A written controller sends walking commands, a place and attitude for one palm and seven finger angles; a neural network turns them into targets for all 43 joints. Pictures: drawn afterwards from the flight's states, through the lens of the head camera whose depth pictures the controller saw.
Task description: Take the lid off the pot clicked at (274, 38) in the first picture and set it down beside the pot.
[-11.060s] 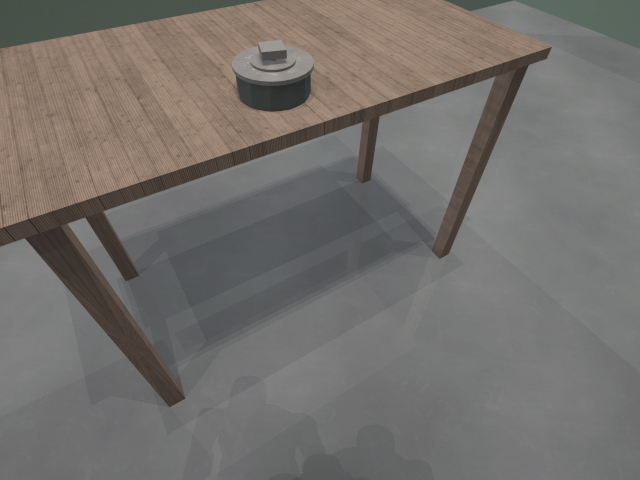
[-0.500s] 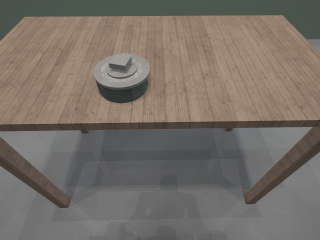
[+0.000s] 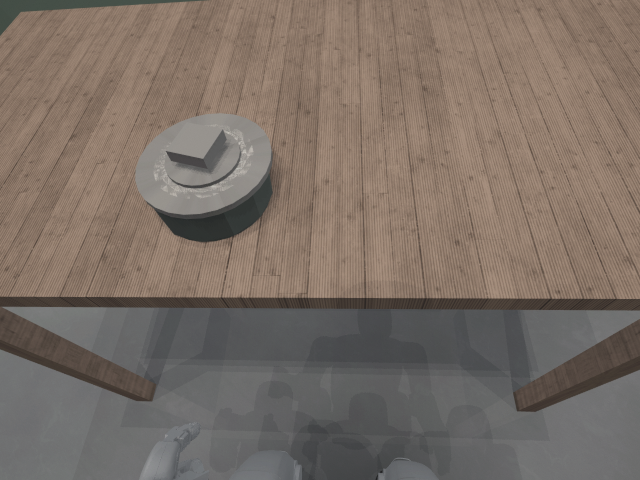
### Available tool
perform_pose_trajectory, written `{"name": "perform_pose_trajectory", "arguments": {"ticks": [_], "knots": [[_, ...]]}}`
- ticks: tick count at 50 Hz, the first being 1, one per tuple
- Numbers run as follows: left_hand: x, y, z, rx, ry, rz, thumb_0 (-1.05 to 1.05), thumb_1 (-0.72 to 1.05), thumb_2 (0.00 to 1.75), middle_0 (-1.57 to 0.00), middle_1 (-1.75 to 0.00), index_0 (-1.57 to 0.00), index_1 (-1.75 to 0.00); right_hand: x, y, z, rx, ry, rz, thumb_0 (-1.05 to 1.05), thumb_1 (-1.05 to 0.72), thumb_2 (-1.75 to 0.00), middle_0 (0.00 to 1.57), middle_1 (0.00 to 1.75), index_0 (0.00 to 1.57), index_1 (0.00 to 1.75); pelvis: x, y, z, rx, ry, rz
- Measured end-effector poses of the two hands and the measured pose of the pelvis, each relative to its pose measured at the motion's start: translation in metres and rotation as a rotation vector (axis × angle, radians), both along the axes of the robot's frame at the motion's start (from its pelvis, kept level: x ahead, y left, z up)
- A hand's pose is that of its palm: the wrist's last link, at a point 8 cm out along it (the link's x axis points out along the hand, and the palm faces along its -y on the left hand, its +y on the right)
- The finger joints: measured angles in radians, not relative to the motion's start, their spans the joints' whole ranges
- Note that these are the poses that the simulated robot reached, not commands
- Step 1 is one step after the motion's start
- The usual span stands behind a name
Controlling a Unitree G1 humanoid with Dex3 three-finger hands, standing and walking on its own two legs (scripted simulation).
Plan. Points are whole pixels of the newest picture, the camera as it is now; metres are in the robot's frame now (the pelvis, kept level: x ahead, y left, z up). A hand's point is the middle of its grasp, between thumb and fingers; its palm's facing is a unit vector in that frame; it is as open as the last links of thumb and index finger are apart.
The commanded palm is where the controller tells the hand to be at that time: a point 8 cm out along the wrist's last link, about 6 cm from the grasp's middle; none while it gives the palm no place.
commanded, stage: come to a stop and stand still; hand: left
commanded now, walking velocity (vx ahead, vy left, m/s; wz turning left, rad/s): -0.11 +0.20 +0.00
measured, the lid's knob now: (196, 145) +0.44 +0.14 +0.16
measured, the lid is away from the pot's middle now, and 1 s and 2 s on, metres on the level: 0.00 0.00 0.00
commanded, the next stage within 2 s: look again from close up in 0.88 s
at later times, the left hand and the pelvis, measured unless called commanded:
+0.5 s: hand out of the picture +0.02 +0.28 -0.17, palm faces +0.06 -0.96 -0.27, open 7.3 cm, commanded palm none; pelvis -0.04 +0.08 -0.01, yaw +0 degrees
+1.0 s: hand out of the picture -0.07 +0.28 -0.18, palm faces +0.05 -0.98 -0.17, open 7.3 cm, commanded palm none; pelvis -0.04 +0.10 +0.00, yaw +0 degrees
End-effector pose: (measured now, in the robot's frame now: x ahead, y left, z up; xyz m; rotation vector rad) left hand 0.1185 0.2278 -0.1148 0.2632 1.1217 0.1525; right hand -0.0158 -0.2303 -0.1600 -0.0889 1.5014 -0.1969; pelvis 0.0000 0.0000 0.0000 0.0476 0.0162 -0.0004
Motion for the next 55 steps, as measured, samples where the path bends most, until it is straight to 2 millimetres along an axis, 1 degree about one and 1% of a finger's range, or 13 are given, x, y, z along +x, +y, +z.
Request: {"name": "perform_pose_trajectory", "arguments": {"ticks": [4,8,11,14,17,20,23,27,30,35,42,48,55], "knots": [[-0.015,0.000,0.004,0.008,0.047,0.008,0.00,0.91,0.90,-0.20,-0.30,-0.21,-0.30,0.044,-0.016,0.006,-0.027,-0.107,0.024,0.01,-0.91,-0.90,0.20,0.30,0.20,0.30,-0.003,0.001,0.006,0.009,0.002,-0.012],[-0.039,0.010,0.004,0.014,0.090,0.024,0.01,0.91,0.90,-0.20,-0.30,-0.21,-0.30,0.081,-0.021,0.015,-0.051,-0.215,0.057,0.00,-0.91,-0.90,0.19,0.30,0.20,0.30,-0.008,0.007,0.008,0.008,0.003,-0.021],[-0.058,0.024,0.001,0.015,0.116,0.037,0.01,0.90,0.90,-0.20,-0.30,-0.21,-0.30,0.099,-0.015,0.022,-0.064,-0.278,0.082,0.00,-0.91,-0.90,0.19,0.30,0.20,0.30,-0.013,0.015,0.007,0.004,0.000,-0.024],[-0.075,0.042,-0.002,0.026,0.117,0.052,0.01,0.90,0.90,-0.20,-0.30,-0.21,-0.30,0.111,-0.001,0.034,-0.071,-0.373,0.090,0.00,-0.91,-0.90,0.19,0.30,0.20,0.30,-0.015,0.027,0.005,0.014,-0.018,-0.025],[-0.084,0.066,-0.013,0.027,0.083,0.069,0.01,0.90,0.90,-0.20,-0.30,-0.21,-0.30,0.117,0.017,0.039,-0.089,-0.475,0.105,0.00,-0.91,-0.90,0.19,0.30,0.20,0.30,-0.015,0.044,-0.007,-0.010,-0.039,-0.011],[-0.090,0.087,-0.024,0.016,0.047,0.095,0.01,0.90,0.90,-0.20,-0.30,-0.21,-0.30,0.113,0.037,0.040,-0.100,-0.503,0.134,0.00,-0.91,-0.90,0.19,0.30,0.20,0.30,-0.021,0.058,-0.015,-0.033,-0.075,-0.009],[-0.102,0.097,-0.026,-0.004,0.035,0.097,0.01,0.91,0.90,-0.20,-0.30,-0.21,-0.30,0.104,0.060,0.041,-0.080,-0.494,0.160,0.00,-0.91,-0.90,0.19,0.30,0.20,0.30,-0.029,0.069,-0.015,-0.052,-0.089,-0.008],[-0.129,0.103,-0.026,-0.027,0.077,0.087,0.01,0.91,0.90,-0.20,-0.30,-0.20,-0.30,0.088,0.087,0.034,-0.035,-0.458,0.178,0.00,-0.91,-0.90,0.20,0.30,0.20,0.30,-0.042,0.082,-0.012,-0.067,-0.080,-0.002],[-0.151,0.107,-0.026,-0.041,0.131,0.093,0.01,0.91,0.90,-0.20,-0.30,-0.20,-0.30,0.069,0.104,0.030,-0.009,-0.413,0.174,0.01,-0.91,-0.90,0.20,0.30,0.20,0.30,-0.048,0.090,-0.009,-0.071,-0.063,0.001],[-0.179,0.113,-0.028,-0.066,0.211,0.108,0.01,0.91,0.90,-0.20,-0.30,-0.20,-0.30,0.041,0.104,0.033,-0.044,-0.356,0.131,-0.01,-0.93,-0.90,0.20,0.30,0.20,0.30,-0.053,0.102,-0.005,-0.081,-0.045,-0.001],[-0.198,0.111,-0.035,-0.091,0.247,0.136,0.01,0.91,0.90,-0.20,-0.30,-0.20,-0.30,0.015,0.097,0.031,-0.077,-0.273,0.105,0.00,-0.92,-0.90,0.20,0.30,0.20,0.30,-0.051,0.106,-0.005,-0.084,-0.058,0.001],[-0.197,0.101,-0.036,-0.113,0.261,0.132,0.01,0.91,0.90,-0.20,-0.30,-0.20,-0.30,0.013,0.101,0.029,-0.066,-0.267,0.084,0.00,-0.91,-0.90,0.20,0.30,0.20,0.30,-0.047,0.105,-0.004,-0.081,-0.053,-0.003],[-0.179,0.090,-0.034,-0.127,0.246,0.117,0.01,0.91,0.90,-0.20,-0.30,-0.20,-0.30,0.015,0.100,0.028,-0.058,-0.264,0.058,0.01,-0.93,-0.90,0.20,0.30,0.20,0.30,-0.037,0.102,-0.002,-0.071,-0.042,-0.009]]}}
